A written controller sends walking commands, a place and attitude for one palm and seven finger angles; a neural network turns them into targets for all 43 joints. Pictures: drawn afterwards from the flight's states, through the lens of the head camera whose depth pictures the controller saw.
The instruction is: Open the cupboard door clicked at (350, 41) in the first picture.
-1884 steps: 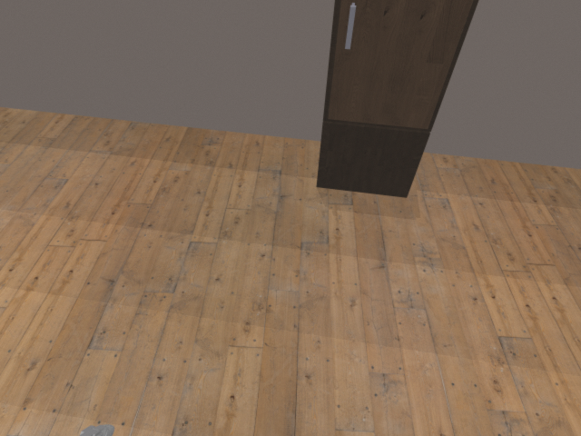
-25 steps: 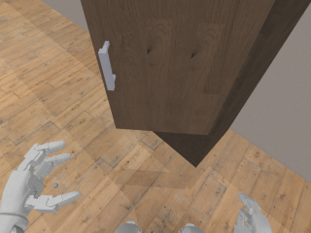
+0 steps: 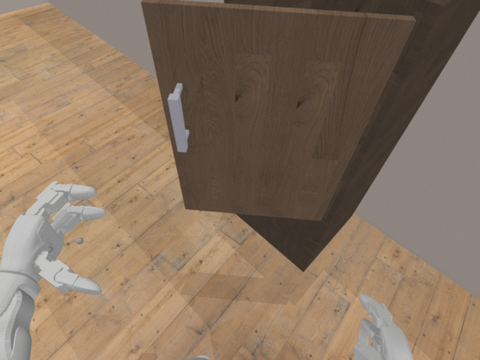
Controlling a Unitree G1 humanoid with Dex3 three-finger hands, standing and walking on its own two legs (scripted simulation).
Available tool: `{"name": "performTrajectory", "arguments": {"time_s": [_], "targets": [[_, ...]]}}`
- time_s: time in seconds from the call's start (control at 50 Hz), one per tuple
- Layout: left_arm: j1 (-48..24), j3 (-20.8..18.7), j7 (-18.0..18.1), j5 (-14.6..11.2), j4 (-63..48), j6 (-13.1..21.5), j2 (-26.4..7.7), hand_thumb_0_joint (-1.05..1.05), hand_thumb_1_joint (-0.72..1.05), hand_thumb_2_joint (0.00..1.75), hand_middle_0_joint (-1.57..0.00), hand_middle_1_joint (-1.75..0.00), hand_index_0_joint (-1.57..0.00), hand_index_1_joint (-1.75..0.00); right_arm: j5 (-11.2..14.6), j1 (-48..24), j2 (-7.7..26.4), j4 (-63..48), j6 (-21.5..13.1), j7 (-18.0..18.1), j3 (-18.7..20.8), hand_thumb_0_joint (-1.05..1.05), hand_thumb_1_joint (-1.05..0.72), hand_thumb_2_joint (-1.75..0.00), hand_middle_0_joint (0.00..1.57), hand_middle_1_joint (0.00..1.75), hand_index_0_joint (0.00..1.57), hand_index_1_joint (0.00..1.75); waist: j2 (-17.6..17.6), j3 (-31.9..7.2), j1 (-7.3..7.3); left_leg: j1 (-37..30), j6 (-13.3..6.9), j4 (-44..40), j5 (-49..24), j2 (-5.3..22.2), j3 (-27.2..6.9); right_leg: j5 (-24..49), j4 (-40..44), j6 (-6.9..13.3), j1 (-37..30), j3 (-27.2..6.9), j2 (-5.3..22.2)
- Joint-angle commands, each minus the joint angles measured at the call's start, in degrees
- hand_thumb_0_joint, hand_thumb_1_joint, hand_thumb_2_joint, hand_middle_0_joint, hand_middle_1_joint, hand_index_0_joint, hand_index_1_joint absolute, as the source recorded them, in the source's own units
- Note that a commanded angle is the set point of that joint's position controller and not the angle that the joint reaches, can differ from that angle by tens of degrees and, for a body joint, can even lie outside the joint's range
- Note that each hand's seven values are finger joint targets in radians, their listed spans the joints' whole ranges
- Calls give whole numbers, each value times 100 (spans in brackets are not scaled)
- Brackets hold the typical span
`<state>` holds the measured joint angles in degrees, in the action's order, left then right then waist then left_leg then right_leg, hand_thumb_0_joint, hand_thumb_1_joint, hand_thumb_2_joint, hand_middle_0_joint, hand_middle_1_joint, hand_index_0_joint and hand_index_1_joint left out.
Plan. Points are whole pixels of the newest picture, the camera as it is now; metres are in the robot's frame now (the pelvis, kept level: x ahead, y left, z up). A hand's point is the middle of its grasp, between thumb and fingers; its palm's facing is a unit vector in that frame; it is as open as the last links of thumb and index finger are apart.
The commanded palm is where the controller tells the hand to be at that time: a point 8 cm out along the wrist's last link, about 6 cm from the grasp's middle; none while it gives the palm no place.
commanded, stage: raise the hand with hooked fingers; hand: left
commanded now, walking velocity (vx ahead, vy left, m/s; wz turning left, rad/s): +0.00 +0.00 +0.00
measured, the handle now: (180, 119) +0.54 +0.17 +0.08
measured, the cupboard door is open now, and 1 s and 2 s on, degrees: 40 40 40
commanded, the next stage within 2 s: move the hooked fingers beside the handle in 0.66 s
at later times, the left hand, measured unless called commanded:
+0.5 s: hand (82, 218) +0.29 +0.26 +0.09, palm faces +0.02 -1.00 -0.04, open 14.0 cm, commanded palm +0.27 +0.31 +0.10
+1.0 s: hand (94, 205) +0.32 +0.26 +0.09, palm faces +0.00 -1.00 -0.02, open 14.0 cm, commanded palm +0.30 +0.31 +0.09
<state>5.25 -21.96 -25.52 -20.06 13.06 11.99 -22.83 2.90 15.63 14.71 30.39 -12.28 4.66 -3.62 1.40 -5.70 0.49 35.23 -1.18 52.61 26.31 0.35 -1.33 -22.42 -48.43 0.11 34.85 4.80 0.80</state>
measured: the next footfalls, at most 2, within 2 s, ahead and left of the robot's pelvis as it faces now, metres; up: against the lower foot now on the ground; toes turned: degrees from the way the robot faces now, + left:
none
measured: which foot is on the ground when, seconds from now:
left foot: down 0.00-1.00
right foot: down 0.00-1.00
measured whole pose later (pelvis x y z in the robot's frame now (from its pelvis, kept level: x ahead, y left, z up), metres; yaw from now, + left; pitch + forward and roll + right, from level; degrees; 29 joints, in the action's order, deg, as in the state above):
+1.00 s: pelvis +0.00 +0.00 +0.01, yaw +0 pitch +9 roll -2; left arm -10.9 -22.6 -27.4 -17.8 28.6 11.5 -24.3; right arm 3.0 16.1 15.8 32.4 -10.2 5.8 -3.1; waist 0.7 -4.3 0.0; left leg 33.0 -0.9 48.5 24.1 0.2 -0.8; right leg -20.6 -45.4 0.3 33.2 4.2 0.8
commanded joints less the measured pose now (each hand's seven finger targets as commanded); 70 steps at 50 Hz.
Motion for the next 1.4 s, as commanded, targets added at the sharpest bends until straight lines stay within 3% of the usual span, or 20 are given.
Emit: {"name": "performTrajectory", "arguments": {"time_s": [0.0, 0.14, 0.18, 0.22, 0.28, 0.3, 0.42, 0.52, 0.6, 0.66, 0.74, 0.88, 1.0, 1.04, 1.1, 1.16, 1.2, 1.24, 1.34, 1.38], "targets": [[-1434, -724, -90, -195, -782, 238, -1528, 0, -50, 30, -30, -120, -30, -120, 19, -202, 931, -763, -280, 138, 436, 0, -90, -90, 20, 30, 20, 30, 396, -985, -11, -599, 39, -1059, -1447, -59, -129, 864, 707, 178, -773, -143, -178], [-2088, -861, -242, -179, -368, 201, -1801, 0, -50, 30, -30, -120, -30, -120, 33, -92, 947, -685, -262, 169, 438, 0, -90, -90, 20, 30, 20, 30, 444, -1124, -35, -862, 36, -1216, -1596, -54, -105, 1039, 844, 161, -900, -171, -170], [-1815, -776, -304, -212, -98, 154, -1608, 0, -50, 30, -30, -120, -30, -120, 34, -72, 952, -701, -260, 155, 461, 0, -90, -90, 20, 30, 20, 30, 213, -1063, -19, -810, 28, -1239, -1600, -62, -90, 1071, 879, 148, -914, -159, -159], [-1717, -693, -369, -209, 12, 117, -1528, 0, -50, 30, -30, -120, -30, -120, 47, -54, 968, -718, -234, 117, 457, 0, -90, -90, 20, 30, 20, 30, 271, -1012, 4, -772, 26, -1234, -1691, -72, -37, 1188, 887, 167, -976, -182, -160], [-1778, -785, -311, -183, -220, 174, -1641, 0, -50, 30, -30, -120, -30, -120, 25, -44, 979, -760, -227, 86, 499, 0, -90, -90, 20, 30, 20, 30, 339, -1148, 31, -832, 35, -1244, -1804, -78, -45, 1290, 840, 155, -975, -161, -146], [-1841, -843, -274, -198, -295, 205, -1718, 0, -50, 30, -30, -120, -30, -120, 3, -33, 985, -760, -225, 85, 506, 0, -90, -90, 20, 30, 20, 30, 171, -1140, 29, -808, 21, -1205, -1829, -73, -35, 1341, 854, 165, -1064, -194, -157], [-1966, -956, -164, -164, -450, 391, -1786, 0, -50, 30, -30, -120, -30, -120, -7, 6, 944, -704, -191, 99, 500, 0, -90, -90, 20, 30, 20, 30, 443, -1303, 10, -947, 30, -1227, -1938, -63, 3, 1461, 828, 154, -1117, -222, -171], [-2024, -844, -225, -151, -385, 346, -1710, 0, -50, 30, -30, -120, -30, -120, 9, -25, 930, -691, -167, 120, 488, 0, -90, -90, 20, 30, 20, 30, 482, -1243, -28, -934, 21, -1241, -1784, -69, 9, 1370, 879, 146, -1086, -241, -157], [-2013, -807, -263, -200, -261, 310, -1662, 0, -50, 30, -30, -120, -30, -120, 0, -49, 942, -683, -165, 134, 477, 0, -90, -90, 20, 30, 20, 30, 239, -1099, -35, -808, 10, -1203, -1769, -70, -1, 1409, 909, 157, -1132, -261, -151], [-2020, -722, -305, -175, -183, 281, -1569, 0, -50, 30, -30, -120, -30, -120, 25, -76, 930, -707, -148, 130, 475, 0, -90, -90, 20, 30, 20, 30, 375, -1061, -47, -798, 25, -1224, -1674, -72, 1, 1310, 897, 138, -1002, -233, -151], [-2051, -823, -279, -167, -361, 354, -1698, 0, -50, 30, -30, -120, -30, -120, 11, -66, 921, -719, -153, 128, 482, 0, -90, -90, 20, 30, 20, 30, 389, -1310, -22, -932, 25, -1204, -1864, -70, -9, 1480, 845, 141, -1104, -233, -161], [-3095, -374, -188, -16, 156, 285, -1441, 0, -50, 30, -30, -120, -30, -120, 29, 5, 952, -560, -108, 204, 463, 0, -90, -90, 20, 30, 20, 30, 269, -1002, -244, -853, 30, -1241, -1369, -54, -79, 982, 888, 125, -646, -208, -146], [-3609, -729, -65, 137, 642, 369, -2015, 0, -50, 30, -30, -120, -30, -120, -7, 96, 986, -474, 34, 186, 447, 0, -90, -90, 20, 30, 20, 30, 352, -1353, -127, -774, 33, -1181, -1557, -61, -50, 1162, 823, 172, -994, -303, -127], [-3487, -672, -81, 154, 660, 436, -1889, 0, -50, 30, -30, -120, -30, -120, -3, 114, 941, -542, 80, 144, 452, 0, -90, -90, 20, 30, 20, 30, 499, -1527, -76, -847, 48, -1193, -1806, -64, -22, 1418, 768, 163, -1066, -288, -138], [-3482, -576, -60, 138, 860, 443, -1755, 0, -50, 30, -30, -120, -30, -120, -9, 211, 953, -526, 146, 108, 473, 0, -90, -90, 20, 30, 20, 30, 258, -1478, -114, -842, 46, -1167, -2028, -33, -41, 1636, 736, 170, -1045, -233, -171], [-3675, -471, -28, 195, 1091, 391, -1678, 0, -50, 30, -30, -120, -30, -120, 18, 270, 980, -506, 226, 87, 497, 0, -90, -90, 20, 30, 20, 30, 308, -1313, -202, -768, 49, -1206, -1804, -25, -19, 1456, 773, 142, -806, -230, -170], [-3736, -579, 35, 212, 1122, 412, -1805, 0, -50, 30, -30, -120, -30, -120, -6, 319, 1003, -499, 267, 83, 515, 0, -90, -90, 20, 30, 20, 30, 262, -1396, -157, -706, 37, -1171, -1840, -38, -5, 1496, 758, 156, -917, -256, -161], [-4150, -484, 69, 276, 1152, 472, -1783, 0, -50, 30, -30, -120, -30, -120, 1, 378, 999, -462, 326, 77, 516, 0, -90, -90, 20, 30, 20, 30, 222, -1481, -270, -739, 20, -1168, -1763, -31, 2, 1449, 766, 121, -845, -279, -175], [-4521, -599, 124, 336, 1355, 676, -1969, 0, -50, 30, -30, -120, -30, -120, -20, 496, 1002, -336, 424, 72, 536, 0, -90, -90, 20, 30, 20, 30, 322, -1697, -295, -764, 11, -1111, -1843, -27, 24, 1543, 733, 118, -913, -327, -184], [-4626, -688, 114, 377, 1733, 676, -2102, 0, -50, 30, -30, -120, -30, -120, -20, 532, 1022, -283, 479, 84, 530, 0, -90, -90, 20, 30, 20, 30, 215, -1562, -321, -584, -2, -1106, -1751, -22, 43, 1510, 741, 108, -895, -335, -173]]}}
